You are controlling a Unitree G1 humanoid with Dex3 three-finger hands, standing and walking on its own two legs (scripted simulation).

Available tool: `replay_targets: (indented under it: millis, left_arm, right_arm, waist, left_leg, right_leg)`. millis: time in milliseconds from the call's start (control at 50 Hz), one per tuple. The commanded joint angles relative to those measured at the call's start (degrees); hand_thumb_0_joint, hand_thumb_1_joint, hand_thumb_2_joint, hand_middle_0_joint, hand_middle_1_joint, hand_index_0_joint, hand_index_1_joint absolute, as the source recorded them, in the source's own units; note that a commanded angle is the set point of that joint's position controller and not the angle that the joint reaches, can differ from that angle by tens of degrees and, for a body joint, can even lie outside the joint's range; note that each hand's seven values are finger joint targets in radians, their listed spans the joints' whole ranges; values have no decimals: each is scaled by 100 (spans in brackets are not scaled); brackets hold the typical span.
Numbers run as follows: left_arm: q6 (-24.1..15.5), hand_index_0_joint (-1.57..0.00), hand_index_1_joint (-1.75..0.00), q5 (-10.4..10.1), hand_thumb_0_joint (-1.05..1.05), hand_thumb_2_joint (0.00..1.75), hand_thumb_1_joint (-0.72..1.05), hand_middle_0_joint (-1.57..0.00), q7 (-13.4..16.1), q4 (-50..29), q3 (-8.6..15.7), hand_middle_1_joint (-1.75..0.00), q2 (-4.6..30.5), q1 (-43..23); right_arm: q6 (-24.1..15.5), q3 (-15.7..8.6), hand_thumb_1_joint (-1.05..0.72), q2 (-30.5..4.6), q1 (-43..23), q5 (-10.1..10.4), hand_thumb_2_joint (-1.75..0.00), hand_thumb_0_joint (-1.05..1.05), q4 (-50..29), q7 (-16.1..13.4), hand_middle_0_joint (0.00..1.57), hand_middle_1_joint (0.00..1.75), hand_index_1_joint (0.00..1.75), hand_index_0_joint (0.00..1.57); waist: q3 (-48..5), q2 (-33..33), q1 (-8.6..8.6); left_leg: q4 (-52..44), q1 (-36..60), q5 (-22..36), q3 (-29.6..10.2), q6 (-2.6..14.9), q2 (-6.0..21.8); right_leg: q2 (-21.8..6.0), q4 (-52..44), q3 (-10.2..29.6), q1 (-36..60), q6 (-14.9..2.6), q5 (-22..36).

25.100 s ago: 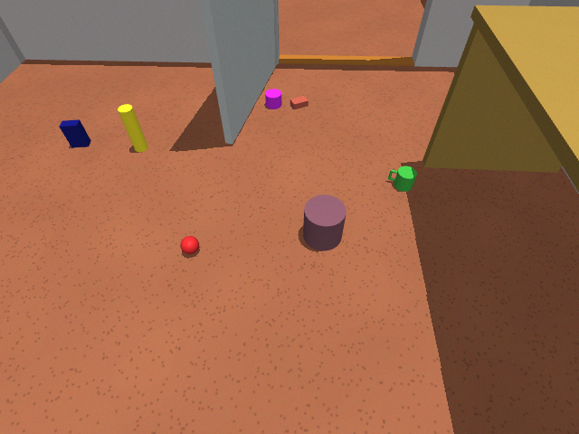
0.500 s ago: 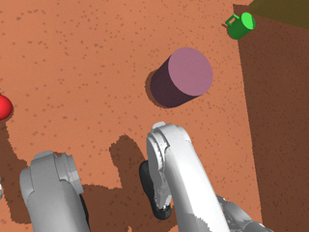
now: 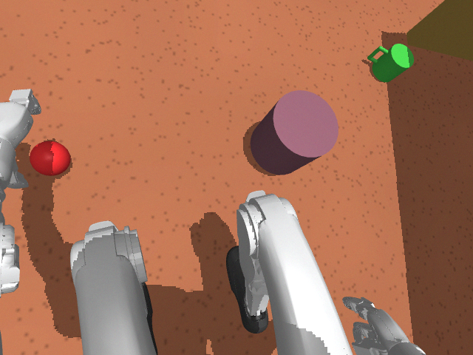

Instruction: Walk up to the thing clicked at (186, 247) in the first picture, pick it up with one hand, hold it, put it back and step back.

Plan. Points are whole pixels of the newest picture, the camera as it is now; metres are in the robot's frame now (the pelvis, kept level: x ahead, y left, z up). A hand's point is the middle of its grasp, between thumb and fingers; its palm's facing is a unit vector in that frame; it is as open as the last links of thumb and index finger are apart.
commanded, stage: withdraw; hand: left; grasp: from above
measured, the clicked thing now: (50, 158) +0.50 +0.28 -0.32
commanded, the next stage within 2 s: home in 0.02 s
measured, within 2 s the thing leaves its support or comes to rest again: neither
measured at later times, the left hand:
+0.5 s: hand (2, 142) +0.47 +0.30 -0.13, palm faces -0.34 -0.30 -0.89, open 11.2 cm
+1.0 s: hand out of the picture +0.30 +0.24 +0.09, palm faces -0.04 -0.90 -0.43, open 7.4 cm
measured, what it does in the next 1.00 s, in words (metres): rises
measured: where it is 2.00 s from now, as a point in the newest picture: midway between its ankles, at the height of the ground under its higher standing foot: (198, 321)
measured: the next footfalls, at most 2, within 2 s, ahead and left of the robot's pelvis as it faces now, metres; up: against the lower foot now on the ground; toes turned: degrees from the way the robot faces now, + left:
none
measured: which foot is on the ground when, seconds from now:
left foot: down 0.00-1.00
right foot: down 0.00-1.00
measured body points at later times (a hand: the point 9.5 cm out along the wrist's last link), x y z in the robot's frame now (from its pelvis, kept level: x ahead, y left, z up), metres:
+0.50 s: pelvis +0.02 +0.01 +0.01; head +0.25 +0.06 +0.39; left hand +0.49 +0.31 -0.08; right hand +0.07 -0.25 -0.11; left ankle +0.09 +0.13 -0.32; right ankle +0.11 -0.13 -0.32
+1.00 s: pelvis +0.03 +0.00 +0.19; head +0.17 +0.05 +0.62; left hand +0.30 +0.29 +0.12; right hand +0.26 -0.22 +0.10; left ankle +0.09 +0.13 -0.32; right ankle +0.11 -0.13 -0.32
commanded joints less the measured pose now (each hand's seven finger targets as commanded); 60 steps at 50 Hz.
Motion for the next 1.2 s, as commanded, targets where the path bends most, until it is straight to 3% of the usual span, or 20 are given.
replay_targets:
  millis: [0, 60, 100, 140, 160, 200, 240, 280, 340, 460, 500, 540, 600, 700, 740, 840, 920, 1020, 1060, 1180]
  left_arm:
    - [-153, -8, -101, 255, 0, 101, -52, -8, 685, -329, 379, -102, 1620, -2224]
    - [-186, -8, -101, 345, 0, 100, -52, -7, 952, -303, 647, -102, 1992, -2338]
    - [-139, -16, -93, 410, 0, 91, -44, -15, 1067, -249, 694, -93, 1976, -2163]
    - [-91, -24, -79, 365, 0, 99, -32, -27, 1132, -612, 841, -77, 2133, -2377]
    - [-57, -16, -87, 302, 0, 93, -40, -19, 1129, -717, 864, -85, 2087, -2270]
    - [44, -23, -75, 161, 0, 97, -28, -26, 1102, -1179, 964, -73, 2090, -1991]
    - [182, -22, -68, -130, 0, 92, -17, -25, 1015, -1514, 1031, -65, 1986, -1721]
    - [319, -21, -60, -427, 0, 88, -7, -23, 859, -1756, 1105, -59, 1894, -1521]
    - [524, -21, -54, -950, 0, 90, 15, -23, 548, -2445, 1260, -53, 1800, -956]
    - [1012, -20, -39, -2246, 0, 89, 60, -21, -405, -3697, 1079, -39, 767, 565]
    - [1156, -20, -35, -2737, 0, 88, 70, -20, -713, -4152, 1015, -35, 404, 1115]
    - [1280, -21, -33, -3147, 0, 94, 86, -21, -973, -4731, 1027, -33, 342, 1490]
    - [1411, -20, -30, -3760, 0, 90, 90, -20, -1197, -5483, 858, -30, -170, 2144]
    - [1591, -20, -30, -4499, 0, 90, 90, -20, -1229, -6589, 938, -30, -415, 2751]
    - [1696, -20, -30, -4805, 0, 90, 90, -20, -1202, -6894, 855, -30, -710, 3073]
    - [2135, -20, -30, -5531, 0, 90, 90, -20, -1088, -7453, 913, -30, -997, 4080]
    - [2464, -20, -30, -6195, 0, 90, 90, -20, -1020, -8041, 856, -30, -1270, 4637]
    - [2884, -20, -30, -6695, 0, 90, 90, -20, -961, -8402, 805, -30, -1636, 5457]
    - [3043, -20, -30, -6884, 0, 90, 90, -20, -904, -8455, 939, -30, -1716, 5799]
    - [3310, -20, -30, -7241, 0, 90, 90, -20, -909, -8954, 890, -30, -2117, 6720]
  right_arm:
    - [-88, -262, -90, -1191, 1033, -164, -90, 0, -23, -58, 20, 30, 30, 20]
    - [-129, -236, -90, -1280, 1066, -263, -90, 0, -20, -59, 20, 30, 30, 20]
    - [-177, -235, -88, -1266, 1132, -328, -89, 0, 13, -45, 20, 30, 30, 20]
    - [-247, -298, -88, -1325, 1211, -343, -89, 0, 47, -40, 20, 30, 30, 20]
    - [-283, -320, -89, -1330, 1280, -354, -89, 0, 32, -11, 20, 30, 30, 20]
    - [-310, -402, -88, -1329, 1329, -318, -89, 0, 50, 24, 20, 30, 30, 20]
    - [-335, -499, -88, -1313, 1403, -262, -89, 0, 47, 72, 20, 30, 30, 20]
    - [-330, -634, -89, -1322, 1563, -196, -90, 0, 93, 131, 20, 30, 30, 20]
    - [-249, -815, -89, -1232, 1618, -21, -90, 0, 49, 190, 20, 30, 30, 20]
    - [-38, -1056, -90, -1048, 1409, 377, -90, 0, -189, 165, 20, 30, 30, 20]
    - [18, -1052, -90, -975, 1221, 453, -90, 0, -292, 120, 20, 30, 30, 20]
    - [57, -1049, -90, -889, 1034, 523, -90, 0, -459, 49, 20, 30, 30, 20]
    - [33, -1089, -90, -754, 746, 605, -90, 0, -667, -61, 20, 30, 30, 20]
    - [-76, -1114, -90, -711, 365, 721, -90, 0, -1002, -285, 20, 30, 30, 20]
    - [-153, -1108, -90, -678, 231, 750, -90, 0, -1065, -386, 20, 30, 30, 20]
    - [-322, -1046, -90, -587, -53, 824, -90, 0, -1191, -652, 20, 30, 30, 20]
    - [-471, -960, -90, -445, -195, 850, -90, 0, -1354, -828, 20, 30, 30, 20]
    - [-618, -839, -90, -269, -133, 877, -90, 0, -1408, -1035, 20, 30, 30, 20]
    - [-680, -765, -90, -215, -36, 898, -90, 0, -1398, -1135, 20, 30, 30, 20]
    - [-917, -640, -90, -70, 189, 885, -90, 0, -1495, -1459, 20, 30, 30, 20]
  waist:
    - [-3206, 1793, -184]
    - [-3462, 2045, -178]
    - [-3457, 2258, -208]
    - [-3757, 2471, -198]
    - [-3816, 2608, -239]
    - [-4307, 2826, -57]
    - [-4719, 2839, 40]
    - [-4661, 2690, 81]
    - [-5283, 2656, 441]
    - [-4799, 1797, 626]
    - [-4337, 1423, 627]
    - [-4287, 1134, 732]
    - [-3967, 858, 740]
    - [-3743, 1125, 935]
    - [-3667, 1044, 884]
    - [-3412, 1007, 982]
    - [-3259, 883, 926]
    - [-2971, 758, 887]
    - [-2793, 662, 963]
    - [-2494, 655, 968]
  left_leg:
    - [-1077, 2410, 247, 523, 193, -100]
    - [-1017, 2573, 317, 500, 180, -99]
    - [-1020, 2718, 354, 484, 145, -75]
    - [-949, 2947, 457, 485, 139, -70]
    - [-895, 2984, 596, 492, 130, -60]
    - [-935, 3269, 846, 504, 109, -64]
    - [-977, 3531, 1152, 525, 110, -51]
    - [-1032, 3411, 1207, 566, 136, -53]
    - [-1301, 3688, 1352, 627, 165, -55]
    - [-2060, 3729, 1086, 483, 235, -53]
    - [-2261, 3602, 1057, 426, 263, -42]
    - [-2410, 3557, 940, 479, 312, -35]
    - [-2778, 3624, 618, 514, 331, -3]
    - [-3705, 4593, 79, 286, 238, 77]
    - [-3954, 4932, 48, 261, 219, 72]
    - [-4653, 5675, -32, 243, 184, 66]
    - [-5107, 6102, -38, 324, 211, 32]
    - [-5730, 6804, 456, 380, 202, 33]
    - [-6026, 7087, 644, 358, 197, 39]
    - [-6730, 7998, 1550, 446, 174, 21]
  right_leg:
    - [201, -1038, -419, 1379, -481, 394]
    - [198, -897, -527, 1346, -459, 503]
    - [184, -770, -593, 1292, -472, 568]
    - [157, -685, -651, 1172, -468, 708]
    - [138, -624, -666, 1224, -464, 855]
    - [128, -585, -677, 1333, -463, 1067]
    - [126, -637, -659, 1536, -459, 1311]
    - [125, -794, -632, 1677, -450, 1377]
    - [130, -1009, -528, 2157, -442, 1445]
    - [124, -1699, -372, 2559, -421, 1292]
    - [115, -1925, -328, 2719, -404, 1328]
    - [126, -2227, -222, 3055, -391, 1258]
    - [102, -2699, -141, 3442, -363, 1021]
    - [48, -3198, -106, 3566, -399, 550]
    - [29, -3460, -78, 3729, -393, 527]
    - [-4, -4167, 34, 4381, -366, 411]
    - [-8, -4803, 117, 5087, -339, 361]
    - [-13, -5535, 161, 5959, -322, 760]
    - [-11, -5824, 162, 6331, -322, 908]
    - [18, -6581, 95, 7362, -311, 1656]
